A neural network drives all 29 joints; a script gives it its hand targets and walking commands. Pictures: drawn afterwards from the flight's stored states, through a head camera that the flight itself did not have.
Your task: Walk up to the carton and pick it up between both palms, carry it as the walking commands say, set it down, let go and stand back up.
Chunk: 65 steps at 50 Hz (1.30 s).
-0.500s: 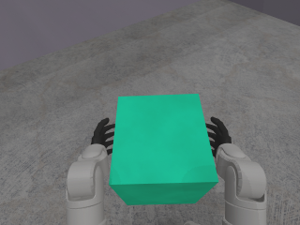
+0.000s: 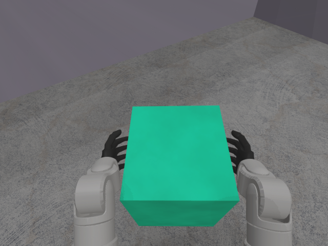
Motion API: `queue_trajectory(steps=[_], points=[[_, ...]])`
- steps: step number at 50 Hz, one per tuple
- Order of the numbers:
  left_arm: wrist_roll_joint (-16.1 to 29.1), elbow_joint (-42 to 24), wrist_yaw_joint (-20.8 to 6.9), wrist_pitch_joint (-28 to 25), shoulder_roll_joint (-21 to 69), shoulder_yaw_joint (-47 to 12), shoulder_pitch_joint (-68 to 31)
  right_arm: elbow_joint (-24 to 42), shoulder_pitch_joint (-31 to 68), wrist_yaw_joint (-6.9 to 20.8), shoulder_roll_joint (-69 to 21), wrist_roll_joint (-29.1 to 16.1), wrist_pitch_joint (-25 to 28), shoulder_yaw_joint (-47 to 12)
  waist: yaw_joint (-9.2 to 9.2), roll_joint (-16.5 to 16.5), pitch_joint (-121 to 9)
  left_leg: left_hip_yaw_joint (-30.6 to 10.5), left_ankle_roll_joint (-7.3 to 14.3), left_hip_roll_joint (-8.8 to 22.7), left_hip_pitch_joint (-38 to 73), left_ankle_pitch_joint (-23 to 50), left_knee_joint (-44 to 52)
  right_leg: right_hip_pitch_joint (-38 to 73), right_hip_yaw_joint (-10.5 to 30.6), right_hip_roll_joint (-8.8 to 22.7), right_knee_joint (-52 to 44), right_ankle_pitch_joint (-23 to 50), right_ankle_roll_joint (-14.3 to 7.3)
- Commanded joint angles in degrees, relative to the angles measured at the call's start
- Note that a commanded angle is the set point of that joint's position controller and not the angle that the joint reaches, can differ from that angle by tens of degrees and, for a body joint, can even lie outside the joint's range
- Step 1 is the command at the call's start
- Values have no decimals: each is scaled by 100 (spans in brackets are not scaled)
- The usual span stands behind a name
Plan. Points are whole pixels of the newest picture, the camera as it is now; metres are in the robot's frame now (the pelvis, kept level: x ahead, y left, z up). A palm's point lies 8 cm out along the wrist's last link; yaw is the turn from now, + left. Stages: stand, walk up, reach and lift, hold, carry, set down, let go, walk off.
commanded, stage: carry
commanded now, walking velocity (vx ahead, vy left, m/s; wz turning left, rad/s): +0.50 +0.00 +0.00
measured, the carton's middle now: (175, 170) +0.30 +0.00 +0.03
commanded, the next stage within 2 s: none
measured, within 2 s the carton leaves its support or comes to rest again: neither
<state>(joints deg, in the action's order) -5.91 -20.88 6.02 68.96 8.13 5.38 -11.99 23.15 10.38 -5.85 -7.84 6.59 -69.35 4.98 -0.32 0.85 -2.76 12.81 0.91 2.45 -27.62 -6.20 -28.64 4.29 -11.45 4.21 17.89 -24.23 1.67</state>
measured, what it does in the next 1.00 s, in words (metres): walks ahead: left foot, then right foot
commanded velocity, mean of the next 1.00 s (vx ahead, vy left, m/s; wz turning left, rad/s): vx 0.30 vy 0.00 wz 0.00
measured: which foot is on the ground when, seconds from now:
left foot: up 0.00-0.00, down 0.02-0.50, up 0.52-0.86, down 0.88-1.00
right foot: down 0.00-0.04, up 0.06-0.46, down 0.48-0.90, up 0.92-1.00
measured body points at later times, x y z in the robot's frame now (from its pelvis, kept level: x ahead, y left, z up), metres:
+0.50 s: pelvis +0.35 -0.01 -0.01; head +0.37 -0.01 +0.44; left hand +0.64 +0.15 +0.07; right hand +0.65 -0.14 +0.07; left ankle +0.14 +0.09 -0.71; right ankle +0.47 -0.08 -0.73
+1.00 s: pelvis +0.63 +0.03 +0.00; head +0.66 +0.05 +0.45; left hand +0.93 +0.18 +0.07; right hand +0.92 -0.11 +0.08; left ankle +0.71 +0.11 -0.73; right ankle +0.52 -0.08 -0.71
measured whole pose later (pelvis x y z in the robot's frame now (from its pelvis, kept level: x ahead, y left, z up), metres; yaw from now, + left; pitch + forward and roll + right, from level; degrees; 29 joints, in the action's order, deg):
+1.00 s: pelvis +0.63 +0.03 +0.00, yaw -1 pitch +4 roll +0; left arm -7.1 -18.3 5.7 69.0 8.4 7.1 -13.7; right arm 18.5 12.6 -5.6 -8.3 6.6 -68.3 5.9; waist 0.1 2.1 -1.1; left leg 12.3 4.7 1.0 -23.0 -6.8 -26.0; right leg -12.6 -4.3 2.8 40.6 -30.5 2.8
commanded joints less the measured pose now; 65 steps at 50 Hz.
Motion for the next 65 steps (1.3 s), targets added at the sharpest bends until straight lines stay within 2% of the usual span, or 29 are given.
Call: queue_trajectory(steps=[1, 2, 3, 4, 7, 9, 15, 19, 23, 24, 25, 26, 27, 29, 31, 33, 38, 40, 43, 44, 45, 46, 47, 48, 51, 55, 58, 62, 65], points=[[2260, -115, -1571, 101, 5187, -4038, -2257, -130, 2334, 1458, -5339, -2221, -46, -4084, 142, 454, -1775, -22, 232, -50, 2777, -82, 440, -753, -161, 726, 2103, 4589, -177], [2262, -182, -1571, 138, 5205, -4093, -2396, -226, 2307, 1480, -5271, -2181, -52, -4026, 248, -704, -2141, -2352, 800, 1292, 3937, -445, 789, -2309, -90, 199, 3792, 2798, 49], [2260, -249, -1561, 148, 5184, -4109, -2494, -228, 2433, 1488, -5242, -2256, -29, -4028, 187, -1613, -2121, -4231, 1260, 2172, 4661, 51, 1488, -3778, 467, -566, 4977, -136, 79], [2263, -198, -1553, 116, 5263, -4096, -2584, -94, 2593, 1492, -5325, -2320, -15, -4006, 133, -1281, -2064, -3803, 1268, 2269, 4488, 701, 1361, -4185, 997, -200, 5577, -227, -116], [2286, -142, -1559, -50, 5675, -4057, -2592, -157, 2577, 1546, -5751, -2380, 109, -4117, 71, -315, -1745, -2235, 827, 1778, 3549, 1398, 1378, -4067, 1104, 269, 5028, 519, -137], [2302, -264, -1508, -172, 5777, -4072, -2590, 43, 2668, 1543, -5735, -2473, 200, -4148, 54, -533, -1725, -1657, 626, 1540, 3426, 1208, 1512, -3885, 875, 259, 4199, 707, -66], [2293, -387, -1376, -174, 5549, -4297, -2287, 152, 2316, 1558, -5287, -2398, 195, -4012, 127, -955, -1273, -668, 637, 1103, 3604, 1825, 1597, -3996, 211, 18, 2296, 1569, -23], [2384, -414, -1411, -58, 5383, -4363, -2319, 47, 2167, 1544, -5176, -2337, 77, -3907, 183, -1031, -924, -416, 496, 1065, 3569, 2397, 1479, -3623, -123, -230, 1210, 2186, -187], [2375, -170, -1470, 9, 5330, -4233, -2255, 38, 2364, 1532, -5121, -2293, 13, -3924, -12, -677, -1538, 141, 2, 823, 2849, 3012, -489, -1283, -524, -519, 651, 2190, -412], [2350, -102, -1484, 9, 5319, -4176, -2225, 13, 2456, 1535, -5091, -2280, 1, -3895, -140, -209, -1972, 44, -85, 687, 1858, 2187, -1708, -113, 378, 116, 666, 1565, -593], [2260, 28, -1478, -3, 5281, -4111, -2176, -28, 2394, 1534, -5128, -2262, -60, -3926, -123, 1022, -2438, -237, -250, -11, 111, -215, -3543, 1107, 3230, 1791, 11, 855, -1408], [2299, 178, -1488, -13, 5459, -4126, -2047, -16, 2418, 1548, -5149, -2259, -51, -4013, -43, 1375, -2229, -866, -88, -370, -929, -1998, -4396, 1315, 4136, 2156, -473, 1578, -1674], [2336, 45, -1501, -52, 5605, -4130, -2142, -44, 2419, 1558, -5363, -2330, 2, -4083, -37, 991, -2204, -1280, 36, 43, -1088, -1935, -4748, 1192, 3465, 2039, -387, 2327, -1599], [2351, -191, -1506, -159, 5882, -4111, -2300, 48, 2607, 1571, -5615, -2477, 117, -4214, -96, 280, -2010, -1412, -54, 436, -873, -1411, -4281, 545, 2226, 1684, -268, 3308, -1263], [2447, -360, -1527, -214, 5973, -4095, -2432, 183, 2603, 1498, -5683, -2445, 235, -4255, -79, 367, -2007, -1211, -106, 464, -661, -1207, -3428, 341, 1566, 1434, -385, 3254, -979], [2488, -510, -1547, -232, 5848, -4146, -2376, 246, 2424, 1410, -5666, -2360, 315, -4234, -81, 459, -1880, -932, -127, 320, -498, -1224, -2685, 188, 1154, 1365, -427, 3823, -944], [2446, -558, -1609, -156, 5463, -4123, -2045, 375, 2090, 1284, -5527, -2245, 284, -4217, -70, 843, -1554, -280, -239, -117, -119, -51, -871, 244, 171, 905, -79, 5971, -667], [2390, -480, -1610, -116, 5381, -4084, -1900, 445, 2165, 1303, -5473, -2283, 210, -4218, -107, 945, -1494, -112, -260, -254, 38, 287, -310, 340, 42, 798, 180, 6029, -596], [2273, -267, -1589, -36, 5307, -3998, -1884, 204, 2212, 1383, -5428, -2287, 66, -4208, -6, 754, -1603, 22, -177, -232, 1262, 1593, 987, -103, -168, 604, 1119, 5037, -254], [2250, -204, -1578, 1, 5286, -3982, -1950, 104, 2280, 1420, -5373, -2250, 35, -4171, 57, 495, -1778, -211, -57, 116, 2150, 2268, 1093, -704, -98, 509, 1558, 4162, -74], [2220, -116, -1574, 42, 5248, -3978, -1945, -28, 2279, 1451, -5242, -2201, 0, -4057, 50, -34, -2012, -1163, 114, 1014, 3177, 4303, 562, -1622, -2, 275, 2141, 2362, 129], [2285, -207, -1544, 71, 5204, -4105, -2223, -263, 2199, 1493, -5182, -2212, -15, -3929, 116, -996, -2199, -2091, 644, 1851, 3886, 5750, 356, -2393, 309, -213, 2842, -275, 243], [2294, -147, -1538, 87, 5231, -4155, -2313, -361, 2148, 1522, -5161, -2209, -2, -3894, 95, -1088, -2445, -2579, 962, 2172, 3926, 5302, 430, -2478, 899, -262, 3113, -833, 193], [2274, -53, -1533, 78, 5365, -4178, -2407, -386, 2139, 1538, -5242, -2198, 14, -3860, 81, -971, -2412, -2273, 927, 2051, 3670, 4716, 575, -2517, 1007, -131, 2934, -950, 133], [2399, -320, -1507, -7, 5696, -4294, -2792, -36, 2540, 1567, -5624, -2388, 117, -3903, 17, -967, -2239, -1456, 520, 1413, 3101, 2996, 779, -2077, 749, 24, 1355, -624, 150], [2392, -316, -1477, -8, 5718, -4285, -2566, -13, 2412, 1522, -5559, -2275, 108, -3890, -15, -428, -2459, -972, 103, 1019, 2649, 2063, 580, -1180, 833, 399, 448, 1716, 118], [2347, -148, -1509, 25, 5629, -4179, -2559, -170, 2371, 1495, -5519, -2224, 72, -3881, 20, -147, -2201, -842, -24, 869, 2489, 2640, 237, -1160, 825, 647, 725, 3192, 61], [2267, 180, -1535, 44, 5546, -4057, -2280, -349, 2307, 1491, -5439, -2192, 36, -3888, 6, -137, -2127, -719, -31, 859, 2394, 3895, -223, -1134, 668, 503, 968, 3884, 111], [2265, 228, -1542, 30, 5544, -4001, -2328, -325, 2444, 1488, -5453, -2239, 38, -3924, 4, -121, -2039, -652, -39, 779, 2319, 3856, -306, -1207, 594, 420, 972, 3933, 123]])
